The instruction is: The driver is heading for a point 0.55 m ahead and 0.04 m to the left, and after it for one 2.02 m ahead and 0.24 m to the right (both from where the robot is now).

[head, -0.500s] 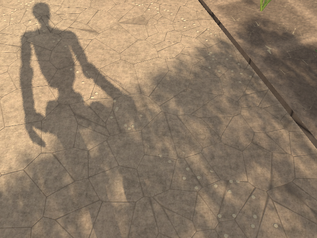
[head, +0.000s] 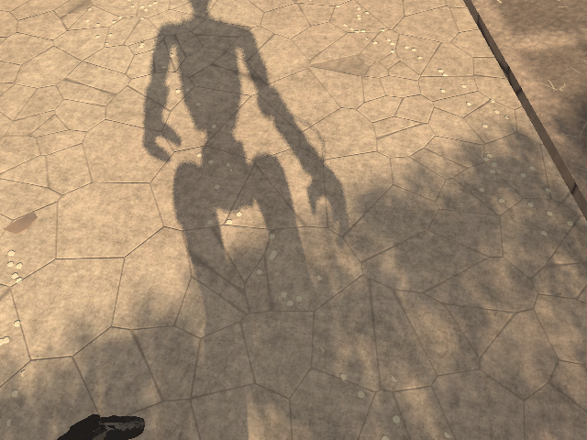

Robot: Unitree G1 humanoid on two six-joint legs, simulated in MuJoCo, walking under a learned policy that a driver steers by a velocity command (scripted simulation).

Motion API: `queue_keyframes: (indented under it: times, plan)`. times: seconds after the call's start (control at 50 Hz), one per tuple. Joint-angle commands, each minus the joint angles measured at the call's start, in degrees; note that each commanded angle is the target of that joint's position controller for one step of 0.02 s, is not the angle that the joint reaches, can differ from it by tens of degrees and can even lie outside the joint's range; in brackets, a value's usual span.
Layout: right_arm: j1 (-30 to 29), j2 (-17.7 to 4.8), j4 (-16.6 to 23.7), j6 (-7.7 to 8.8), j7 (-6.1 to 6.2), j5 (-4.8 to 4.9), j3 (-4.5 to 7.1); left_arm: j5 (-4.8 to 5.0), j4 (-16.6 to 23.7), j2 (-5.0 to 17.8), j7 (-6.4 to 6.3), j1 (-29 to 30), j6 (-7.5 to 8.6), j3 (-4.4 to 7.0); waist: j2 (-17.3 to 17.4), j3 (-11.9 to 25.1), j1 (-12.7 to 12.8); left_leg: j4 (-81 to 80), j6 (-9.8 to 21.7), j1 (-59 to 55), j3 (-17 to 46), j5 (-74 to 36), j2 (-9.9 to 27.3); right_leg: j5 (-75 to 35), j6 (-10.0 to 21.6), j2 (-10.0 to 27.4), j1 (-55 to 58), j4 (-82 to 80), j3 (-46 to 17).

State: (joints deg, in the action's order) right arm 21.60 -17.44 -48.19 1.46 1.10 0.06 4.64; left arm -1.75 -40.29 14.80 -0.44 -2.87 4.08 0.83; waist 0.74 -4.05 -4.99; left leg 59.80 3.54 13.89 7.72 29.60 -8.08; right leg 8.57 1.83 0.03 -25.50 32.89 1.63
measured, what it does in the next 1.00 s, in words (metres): steps on the spot, turning left: left foot, then right foot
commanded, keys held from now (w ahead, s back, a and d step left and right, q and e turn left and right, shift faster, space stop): q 0.42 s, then no key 0.58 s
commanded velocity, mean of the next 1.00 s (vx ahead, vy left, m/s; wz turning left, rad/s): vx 0.06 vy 0.00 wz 0.38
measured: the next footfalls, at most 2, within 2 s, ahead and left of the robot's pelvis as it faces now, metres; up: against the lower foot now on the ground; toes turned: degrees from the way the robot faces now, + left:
left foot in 0.40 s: +0.11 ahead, +0.12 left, +0.00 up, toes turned +17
right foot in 0.84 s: +0.13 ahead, -0.08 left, +0.00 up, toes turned +20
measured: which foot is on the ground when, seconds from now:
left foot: up 0.00-0.38, down 0.40-1.00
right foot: down 0.00-0.40, up 0.42-0.82, down 0.84-1.00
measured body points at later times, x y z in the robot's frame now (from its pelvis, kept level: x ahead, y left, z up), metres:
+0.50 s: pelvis +0.07 +0.03 +0.01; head +0.09 +0.06 +0.46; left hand +0.08 +0.32 -0.13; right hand +0.30 -0.18 -0.08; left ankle +0.07 +0.11 -0.72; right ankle +0.08 -0.11 -0.67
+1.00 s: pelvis +0.07 +0.01 +0.02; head +0.08 +0.00 +0.47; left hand +0.07 +0.28 -0.11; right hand +0.24 -0.19 -0.12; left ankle +0.07 +0.11 -0.72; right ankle +0.10 -0.09 -0.72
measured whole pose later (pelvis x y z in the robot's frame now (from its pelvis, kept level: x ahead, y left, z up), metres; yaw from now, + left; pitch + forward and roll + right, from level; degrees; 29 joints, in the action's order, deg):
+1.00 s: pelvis +0.07 +0.01 +0.02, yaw +21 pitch -1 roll +0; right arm 12.3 -13.2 -49.7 -0.9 0.2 -0.9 0.6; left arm -0.6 -48.6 12.4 -1.1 -13.6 -0.6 0.4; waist 1.4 -1.4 -0.6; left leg 22.3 2.4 12.2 2.7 8.5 -3.9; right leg 14.0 1.3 -0.9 -8.4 23.7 0.8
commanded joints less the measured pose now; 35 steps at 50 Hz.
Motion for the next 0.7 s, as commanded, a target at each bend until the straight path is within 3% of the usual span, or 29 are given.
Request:
queue_keyframes:
  times: [0.02, 0.06, 0.12, 0.18, 0.26, 0.36, 0.38, 0.4, 0.42, 0.44, 0.46, 0.48, 0.5, 0.54, 0.6, 0.7]
  plan:
    - [2.70, -5.19, 3.39, -1.12, -0.40, -0.98, 1.23, 0.48, 1.64, 3.96, -0.53, -8.62, -0.71, 1.32, -3.37, 10.16, 4.10, 12.48, -2.26, 16.60, -2.56, -2.39, 6.02, -34.28, 8.67, 19.59, 22.77, -10.85, -16.91]
    - [1.76, -3.67, 3.88, -2.84, -1.71, -1.73, 1.00, 0.62, 0.69, 5.13, -0.82, -8.70, -0.54, 1.56, -8.06, 7.16, 3.39, 10.67, -3.57, 14.67, -4.04, -5.09, 6.92, -35.31, 8.26, 16.35, 16.86, -13.57, -9.67]
    - [0.06, -3.24, 5.46, -3.87, -2.52, -1.30, 0.95, 0.53, 0.33, 6.50, -0.68, -9.12, -0.12, 2.15, -7.74, 8.75, 2.50, 8.92, -4.17, 14.65, -4.73, -7.69, 6.57, -37.04, 9.95, 16.91, 15.68, -14.74, -5.43]
    - [-4.58, -2.51, 7.82, -4.66, -3.08, -1.56, 0.40, 0.43, 0.17, 6.92, -0.90, -8.89, -0.82, 2.47, -8.24, 7.66, 2.81, 2.54, -4.37, 16.02, -6.12, -11.83, 8.44, -29.82, 10.00, 17.22, 14.84, -16.32, -1.71]
    - [-9.55, -1.53, 10.27, -5.02, -4.04, -1.36, -0.57, 0.31, 0.08, 8.38, -0.68, -9.00, -1.83, 3.15, -9.44, 6.96, 4.04, -10.08, -3.74, 9.60, -9.05, -14.89, 9.44, -19.99, 8.52, 16.58, 12.12, -15.81, 3.21]
    - [-12.90, -2.72, 12.97, -4.53, -3.97, -1.12, -0.35, 0.53, -0.42, 11.31, -0.21, -11.67, -3.86, 4.52, -9.78, 6.23, 6.02, -22.75, -1.88, 4.68, -11.93, -9.59, 8.02, -9.83, 6.25, 19.00, 14.88, -10.21, 3.38]
    - [-11.51, -2.58, 12.69, -3.97, -3.77, -1.37, -0.29, 0.85, -0.62, 11.44, -0.26, -11.59, -4.41, 4.68, -8.08, 6.41, 4.94, -29.00, -1.09, 0.91, -12.28, -12.66, 7.12, -6.77, 4.33, 18.13, 13.87, -6.38, 4.84]
    - [-8.93, -4.05, 11.72, -3.10, -3.10, -1.99, 0.12, 0.50, -1.44, 10.50, -0.11, -14.21, -4.87, 4.62, -2.40, 7.48, 4.24, -35.77, -0.15, -4.59, -8.23, -17.76, 7.93, -2.00, 1.35, 15.95, 11.11, 0.83, 6.95]
    - [-7.05, -10.20, 12.21, -2.18, -2.16, -2.44, 1.28, -0.22, 0.05, 6.46, 0.30, -16.93, -5.46, 3.71, 13.89, 8.37, 5.17, -41.38, 2.98, -10.57, 11.67, -32.81, 23.06, 18.71, -2.69, 9.60, 1.08, 17.36, 11.52]
    - [-5.38, -15.46, 12.98, -2.43, -2.03, -1.05, 2.88, 0.28, 2.98, 5.66, -0.48, -13.39, -6.57, 3.03, 16.25, 7.99, 2.70, -41.79, 13.17, -8.85, 22.97, -46.10, 31.78, 31.02, -4.36, 0.82, -8.65, 26.61, 5.68]
    - [-2.21, -12.28, 11.62, -2.53, -1.88, -0.42, 2.40, 0.40, 2.60, 7.29, -0.71, -10.69, -7.31, 3.33, 8.85, 8.72, 1.04, -40.16, 14.87, -9.59, 17.82, -50.80, 29.32, 28.08, -4.36, 2.72, -8.46, 31.86, 0.25]
    - [-5.02, -9.09, 11.21, -2.63, -1.41, -0.52, 1.15, 1.33, 2.30, 6.20, -0.57, -10.20, -7.28, 3.20, 8.30, 6.58, 2.99, -39.83, 13.54, -7.72, 12.26, -50.83, 25.69, 23.67, -3.95, 3.02, -8.20, 32.20, -1.26]
    - [-8.86, -6.84, 11.38, -2.82, -1.01, -0.75, 0.41, 1.46, 1.17, 6.14, -0.59, -10.92, -6.88, 3.18, 6.96, 5.54, 5.00, -40.52, 10.82, -6.57, 8.07, -47.49, 21.74, 19.35, -3.71, 3.83, -7.11, 29.71, -2.23]
    - [-12.15, -4.31, 12.02, -2.70, -0.43, -0.40, -0.58, 0.28, -0.64, 7.75, -0.32, -13.31, -6.86, 3.74, 7.48, 7.77, 6.21, -40.20, 9.09, -7.20, 4.39, -50.81, 18.68, 15.25, -3.63, 2.70, -3.76, 29.84, -1.00]
    - [-10.84, -4.32, 11.04, -2.04, -0.59, -0.55, -0.86, 1.01, -1.20, 6.19, 0.16, -13.30, -7.55, 3.38, 4.53, 9.20, 5.98, -41.10, 9.07, -7.84, 4.07, -47.86, 18.98, 14.20, -3.73, 2.03, -1.13, 26.03, -1.44]
    - [-9.92, -4.45, 9.03, -2.18, -0.70, -1.39, -1.22, 0.92, -1.44, 4.68, -0.12, -10.83, -8.15, 2.62, 6.72, 6.27, 4.11, -43.02, 9.02, -4.68, 6.12, -31.40, 18.76, 15.36, -2.71, 1.15, 4.52, 12.11, -1.32]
